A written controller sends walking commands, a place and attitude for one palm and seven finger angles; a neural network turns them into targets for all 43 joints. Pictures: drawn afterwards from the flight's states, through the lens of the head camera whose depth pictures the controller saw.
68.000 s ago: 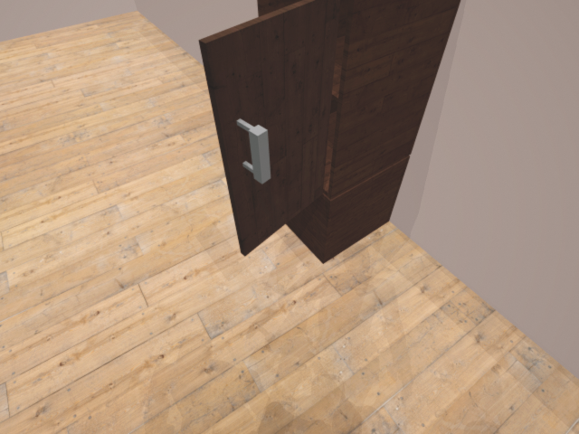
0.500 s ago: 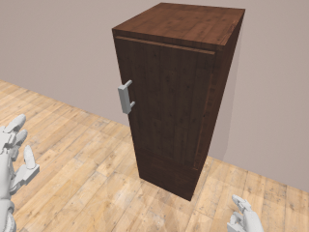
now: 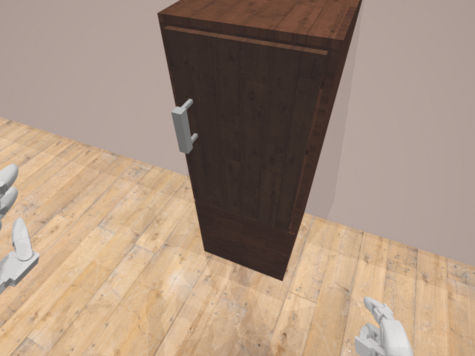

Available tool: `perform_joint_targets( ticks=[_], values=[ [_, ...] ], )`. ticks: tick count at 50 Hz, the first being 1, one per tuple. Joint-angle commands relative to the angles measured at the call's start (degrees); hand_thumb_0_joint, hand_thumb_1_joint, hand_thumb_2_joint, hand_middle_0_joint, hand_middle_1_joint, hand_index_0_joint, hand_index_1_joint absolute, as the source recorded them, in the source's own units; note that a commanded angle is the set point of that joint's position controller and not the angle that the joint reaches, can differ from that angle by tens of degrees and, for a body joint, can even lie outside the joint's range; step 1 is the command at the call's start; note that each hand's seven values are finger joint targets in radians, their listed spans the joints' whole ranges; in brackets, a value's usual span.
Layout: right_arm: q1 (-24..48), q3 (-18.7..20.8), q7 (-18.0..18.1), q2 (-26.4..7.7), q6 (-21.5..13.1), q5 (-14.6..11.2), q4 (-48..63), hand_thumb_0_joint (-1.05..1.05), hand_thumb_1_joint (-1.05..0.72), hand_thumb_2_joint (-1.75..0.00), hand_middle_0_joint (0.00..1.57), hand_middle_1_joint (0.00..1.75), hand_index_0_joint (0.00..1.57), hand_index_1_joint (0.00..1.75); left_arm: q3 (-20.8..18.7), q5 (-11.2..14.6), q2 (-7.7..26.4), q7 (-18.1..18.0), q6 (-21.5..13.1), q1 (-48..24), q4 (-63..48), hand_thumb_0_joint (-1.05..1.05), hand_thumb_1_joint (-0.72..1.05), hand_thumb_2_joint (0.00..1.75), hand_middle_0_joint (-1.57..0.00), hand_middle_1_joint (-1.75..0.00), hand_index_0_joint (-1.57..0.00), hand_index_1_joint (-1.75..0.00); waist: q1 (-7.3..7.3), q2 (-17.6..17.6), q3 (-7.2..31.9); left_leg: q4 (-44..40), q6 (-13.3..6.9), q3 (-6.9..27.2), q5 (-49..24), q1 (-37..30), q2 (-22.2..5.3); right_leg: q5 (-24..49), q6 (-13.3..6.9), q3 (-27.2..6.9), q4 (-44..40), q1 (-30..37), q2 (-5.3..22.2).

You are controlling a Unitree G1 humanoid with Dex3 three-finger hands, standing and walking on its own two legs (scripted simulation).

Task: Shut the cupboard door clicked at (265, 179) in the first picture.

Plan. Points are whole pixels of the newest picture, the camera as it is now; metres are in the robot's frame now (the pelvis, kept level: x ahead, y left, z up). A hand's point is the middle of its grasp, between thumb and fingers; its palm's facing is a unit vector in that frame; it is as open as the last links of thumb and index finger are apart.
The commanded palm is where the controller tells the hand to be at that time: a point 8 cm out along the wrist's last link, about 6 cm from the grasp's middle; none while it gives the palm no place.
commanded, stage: step back with the hand held close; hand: left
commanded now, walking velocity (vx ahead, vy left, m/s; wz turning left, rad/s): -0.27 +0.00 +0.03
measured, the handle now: (187, 126) +0.64 +0.17 +0.03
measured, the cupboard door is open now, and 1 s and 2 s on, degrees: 0 0 0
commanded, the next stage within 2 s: stop stepping back and stand still in 1.00 s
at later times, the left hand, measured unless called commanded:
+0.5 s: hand out of the picture +0.13 +0.27 +0.17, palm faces +0.46 -0.79 -0.41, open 7.4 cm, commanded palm +0.06 +0.31 +0.18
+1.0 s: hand out of the picture +0.05 +0.31 +0.18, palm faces +0.49 -0.78 -0.40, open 7.4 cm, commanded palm -0.02 +0.33 +0.18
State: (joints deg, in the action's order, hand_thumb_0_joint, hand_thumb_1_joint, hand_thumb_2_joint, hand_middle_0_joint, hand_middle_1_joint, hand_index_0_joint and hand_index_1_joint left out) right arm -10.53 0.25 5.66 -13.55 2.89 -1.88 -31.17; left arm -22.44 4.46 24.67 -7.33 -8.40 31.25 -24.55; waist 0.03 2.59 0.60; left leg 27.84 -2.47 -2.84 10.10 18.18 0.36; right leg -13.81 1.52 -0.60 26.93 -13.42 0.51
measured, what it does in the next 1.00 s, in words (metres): walks backwards: right foot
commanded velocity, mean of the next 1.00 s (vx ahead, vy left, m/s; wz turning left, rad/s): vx -0.36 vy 0.00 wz -0.04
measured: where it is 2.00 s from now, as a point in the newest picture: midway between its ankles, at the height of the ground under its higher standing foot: outside the picture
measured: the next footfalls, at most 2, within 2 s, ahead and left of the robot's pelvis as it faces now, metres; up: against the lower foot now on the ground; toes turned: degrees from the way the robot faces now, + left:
right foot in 0.62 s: -0.07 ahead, -0.13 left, +0.00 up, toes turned +7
left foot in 1.22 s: -0.04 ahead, +0.12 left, +0.00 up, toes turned -1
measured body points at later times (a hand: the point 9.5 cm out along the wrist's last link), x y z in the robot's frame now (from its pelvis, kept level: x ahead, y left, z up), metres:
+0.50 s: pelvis -0.07 +0.00 -0.01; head -0.07 +0.02 +0.44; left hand +0.10 +0.31 +0.19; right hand +0.09 -0.24 -0.09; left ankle +0.05 +0.09 -0.74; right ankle +0.00 -0.14 -0.73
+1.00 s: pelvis -0.14 +0.03 -0.02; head -0.15 +0.06 +0.43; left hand +0.02 +0.35 +0.20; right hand +0.04 -0.21 -0.08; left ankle +0.05 +0.09 -0.73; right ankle -0.14 -0.13 -0.72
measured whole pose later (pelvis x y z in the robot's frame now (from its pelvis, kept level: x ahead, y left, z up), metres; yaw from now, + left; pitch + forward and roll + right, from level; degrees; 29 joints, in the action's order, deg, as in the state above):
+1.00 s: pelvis -0.14 +0.03 -0.02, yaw +4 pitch -1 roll -6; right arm -11.0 0.9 5.1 -11.2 -4.7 0.6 -36.6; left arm -26.1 4.1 26.8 -8.0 -17.0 26.8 -26.6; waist 1.3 2.5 0.2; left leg 28.3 -3.3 -0.5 2.3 30.3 -2.0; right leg -25.4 -0.5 -1.3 38.4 -16.4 -5.5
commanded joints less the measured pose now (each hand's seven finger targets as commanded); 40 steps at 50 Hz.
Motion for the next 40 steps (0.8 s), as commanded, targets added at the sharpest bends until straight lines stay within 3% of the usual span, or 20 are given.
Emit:
perform_joint_targets(
  ticks=[1, 4, 5, 9, 10, 11, 15, 18, 21, 23, 24, 25, 27, 30, 32, 33, 34, 35, 38, 40],
  values=[
    [5.2, 2.2, 0.6, -7.0, -3.9, 0.6, 9.2, 0.00, -0.90, -0.90, 0.20, 0.30, 0.20, 0.30, -8.8, -0.5, 10.2, -2.0, -4.9, -1.0, -12.0, 0.00, 0.90, 0.90, -0.20, -0.30, -0.20, -0.30, -0.25, 2.9, 5.4, -10.2, -1.0, 8.5, 10.0, 7.3, -6.8, 3.6, -1.1, -0.6, 0.1, 6.1, 0.4],
    [4.5, 2.5, 0.5, -7.4, -5.3, 0.7, 8.9, 0.00, -0.90, -0.90, 0.20, 0.30, 0.20, 0.30, -9.2, -1.3, 9.7, -2.3, -6.2, -1.9, -12.1, 0.00, 0.90, 0.90, -0.20, -0.30, -0.20, -0.30, -0.18, 4.6, 4.3, -12.3, -2.1, 10.1, 20.8, 15.0, -7.9, 1.1, -0.9, -1.1, 2.5, 9.4, -0.7],
    [4.8, 2.7, 0.7, -7.8, -5.8, 0.9, 8.6, 0.00, -0.90, -0.90, 0.20, 0.30, 0.20, 0.30, -10.4, -1.5, 11.2, -2.4, -6.7, -2.2, -12.3, 0.00, 0.90, 0.90, -0.20, -0.30, -0.20, -0.30, -0.20, 5.0, 3.9, -12.9, -2.3, 10.7, 22.6, 15.8, -8.2, 0.3, -0.8, -1.2, 2.7, 9.1, -1.2],
    [3.2, 2.6, 0.4, -7.5, -7.7, 1.1, 7.8, 0.00, -0.90, -0.90, 0.20, 0.30, 0.20, 0.30, -8.8, -2.1, 9.0, -2.6, -7.9, -3.8, -13.0, 0.00, 0.90, 0.90, -0.20, -0.30, -0.20, -0.30, -0.04, 4.5, 4.2, -11.4, -2.5, 11.1, 25.9, 19.3, -8.3, -1.9, -1.1, -1.7, 4.5, 9.8, -1.1],
    [3.3, 2.8, 0.5, -7.7, -8.2, 1.4, 7.4, 0.00, -0.90, -0.90, 0.20, 0.30, 0.20, 0.30, -9.9, -2.1, 10.4, -2.6, -8.1, -4.0, -13.3, 0.00, 0.90, 0.90, -0.20, -0.30, -0.20, -0.30, -0.09, 3.7, 4.4, -10.2, -2.3, 10.6, 25.4, 17.9, -7.8, -3.0, -1.2, -2.6, 2.9, 8.3, -0.8],
    [2.9, 2.5, 0.3, -7.0, -8.5, 1.3, 7.2, 0.00, -0.90, -0.90, 0.20, 0.30, 0.20, 0.30, -8.3, -2.1, 8.7, -2.6, -8.3, -4.2, -13.7, 0.00, 0.90, 0.90, -0.20, -0.30, -0.20, -0.30, 0.23, 2.8, 4.1, -8.7, -1.9, 10.0, 24.5, 17.0, -7.1, -4.5, -1.7, -3.0, 1.8, 6.5, 0.2],
    [2.1, 3.0, -0.1, -6.9, -9.2, 2.2, 5.4, 0.00, -0.90, -0.90, 0.20, 0.30, 0.20, 0.30, -8.8, -1.9, 10.8, -3.5, -8.7, -5.5, -13.7, 0.00, 0.90, 0.90, -0.20, -0.30, -0.20, -0.30, 0.59, -3.0, 2.8, 2.4, 0.7, 6.3, 17.2, 5.9, -2.9, -15.7, -4.7, -9.7, -9.1, -9.0, 5.6],
    [1.8, 2.5, -0.3, -6.1, -9.2, 1.9, 4.4, 0.00, -0.90, -0.90, 0.20, 0.30, 0.20, 0.30, -7.4, -1.8, 10.4, -4.3, -9.1, -6.5, -14.5, 0.00, 0.90, 0.90, -0.20, -0.30, -0.20, -0.30, 1.20, -4.7, 3.0, 7.2, 1.7, 5.1, 11.5, 0.7, -1.6, -12.8, -5.8, -8.9, -10.0, -14.4, 8.2],
    [2.4, 2.2, 0.0, -6.3, -9.4, 1.8, 4.7, 0.00, -0.90, -0.90, 0.20, 0.30, 0.20, 0.30, -8.6, -1.5, 11.1, -4.4, -9.8, -4.8, -15.3, 0.00, 0.90, 0.90, -0.20, -0.30, -0.20, -0.30, 1.18, 0.7, 2.6, -2.4, 0.7, 9.7, 15.7, 4.4, -4.6, -13.6, -3.3, -3.5, -5.5, -11.0, 3.2],
    [3.6, 2.5, 0.3, -7.7, -10.1, 1.6, 5.6, 0.00, -0.90, -0.90, 0.20, 0.30, 0.20, 0.30, -10.1, -1.9, 11.0, -4.2, -10.5, -4.1, -15.5, 0.00, 0.90, 0.90, -0.20, -0.30, -0.20, -0.30, 0.71, 9.8, 3.0, -16.9, -2.4, 18.1, 31.0, 18.9, -11.5, -10.4, -0.9, 0.1, 7.9, 3.7, -3.7],
    [3.8, 2.8, 0.5, -7.9, -10.3, 1.8, 5.7, 0.00, -0.90, -0.90, 0.20, 0.30, 0.20, 0.30, -11.1, -2.3, 10.9, -3.9, -10.9, -4.3, -15.6, 0.00, 0.90, 0.90, -0.20, -0.30, -0.20, -0.30, 0.16, 12.9, 3.9, -20.5, -4.2, 21.5, 35.3, 25.2, -14.8, -5.9, -0.6, 0.6, 15.6, 10.3, -5.8],
    [4.2, 3.2, 0.6, -7.6, -10.6, 1.9, 5.7, 0.00, -0.90, -0.90, 0.20, 0.30, 0.20, 0.30, -11.9, -2.2, 11.9, -3.4, -11.3, -4.2, -15.2, 0.00, 0.90, 0.90, -0.20, -0.30, -0.20, -0.30, -0.08, 13.0, 4.6, -20.0, -4.6, 22.4, 33.0, 24.4, -15.7, -4.4, -0.6, -0.1, 17.2, 10.1, -6.2],
    [3.9, 3.4, 0.0, -7.0, -11.1, 2.2, 5.6, 0.00, -0.90, -0.90, 0.20, 0.30, 0.20, 0.30, -12.1, -1.9, 11.2, -2.6, -11.6, -1.3, -14.2, 0.00, 0.90, 0.90, -0.20, -0.30, -0.20, -0.30, -0.40, 7.6, 6.0, -15.6, -4.5, 19.5, 28.6, 22.7, -15.0, -4.8, -1.3, -1.2, 14.1, 10.4, -5.6],
    [4.1, 3.4, -0.8, -6.9, -11.5, 2.5, 4.8, 0.00, -0.90, -0.90, 0.20, 0.30, 0.20, 0.30, -12.7, -1.0, 11.8, -2.0, -11.7, 2.0, -14.1, 0.00, 0.90, 0.90, -0.20, -0.30, -0.20, -0.30, 0.02, 8.0, 5.3, -10.7, -1.9, 13.3, 23.1, 17.1, -11.1, -3.8, -3.1, -4.0, 4.4, 5.6, -3.0],
    [2.8, 2.6, -0.8, -4.9, -11.9, 2.5, 3.3, 0.00, -0.90, -0.90, 0.20, 0.30, 0.20, 0.30, -11.5, 0.0, 11.9, -2.0, -13.1, -0.3, -16.1, 0.00, 0.90, 0.90, -0.20, -0.30, -0.20, -0.30, 0.64, 3.0, 7.5, -4.4, 1.0, 8.8, 5.9, 2.8, -8.2, 3.4, -4.8, -8.7, -2.7, -4.0, 1.9],
    [1.7, 2.6, -0.8, -4.5, -12.0, 1.9, 2.3, 0.00, -0.90, -0.90, 0.20, 0.30, 0.20, 0.30, -8.0, -0.1, 9.6, -1.9, -13.3, -2.7, -16.6, 0.00, 0.90, 0.90, -0.20, -0.30, -0.20, -0.30, 1.42, 0.5, 11.7, -0.9, 2.4, 4.4, -4.4, -6.5, -6.4, 10.3, -3.9, -7.4, -2.6, -6.5, 2.3],
    [2.4, 3.4, -0.8, -5.4, -12.2, 1.2, 2.6, 0.00, -0.90, -0.90, 0.20, 0.30, 0.20, 0.30, -7.6, -0.1, 10.7, -1.9, -13.0, -3.9, -17.6, 0.00, 0.90, 0.90, -0.20, -0.30, -0.20, -0.30, 1.36, -2.0, 14.1, 1.8, 2.3, 3.6, -5.6, -10.8, -6.3, 10.9, -2.0, -7.0, -2.4, -8.4, 2.0],
    [2.7, 3.6, -0.6, -5.5, -12.3, 1.2, 2.6, 0.00, -0.90, -0.90, 0.20, 0.30, 0.20, 0.30, -8.9, 0.1, 12.6, -2.2, -12.7, -3.9, -17.8, 0.00, 0.90, 0.90, -0.20, -0.30, -0.20, -0.30, 1.21, -3.3, 13.6, 2.5, 2.1, 4.0, 0.3, -12.6, -5.9, 4.9, -1.8, -7.6, -4.4, -11.4, 2.3],
    [3.9, 3.0, -0.1, -4.9, -11.2, 2.0, 2.8, 0.00, -0.90, -0.90, 0.20, 0.30, 0.20, 0.30, -9.4, -0.3, 12.9, -2.9, -11.8, -4.0, -16.4, 0.00, 0.90, 0.90, -0.20, -0.30, -0.20, -0.30, 1.54, -2.1, 5.0, 6.5, 3.4, 4.5, 9.5, -9.4, -4.0, -14.2, -5.2, -10.6, -10.4, -21.2, 5.0],
    [4.1, 2.9, 0.1, -5.0, -10.5, 2.5, 2.2, 0.00, -0.90, -0.90, 0.20, 0.30, 0.20, 0.30, -10.4, -0.7, 14.4, -3.3, -11.3, -6.5, -16.7, 0.00, 0.90, 0.90, -0.20, -0.30, -0.20, -0.30, 1.82, -2.6, 2.2, 11.1, 4.3, 4.0, 8.0, -11.0, -2.2, -14.9, -6.6, -11.6, -12.6, -26.9, 7.0]
  ],
)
